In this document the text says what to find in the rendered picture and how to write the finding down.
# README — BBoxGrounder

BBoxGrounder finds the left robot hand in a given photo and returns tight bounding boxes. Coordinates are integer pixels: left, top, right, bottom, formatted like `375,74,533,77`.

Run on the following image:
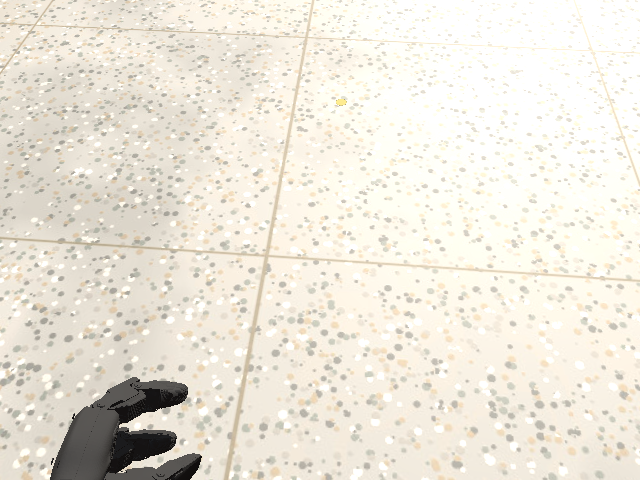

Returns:
50,377,202,480

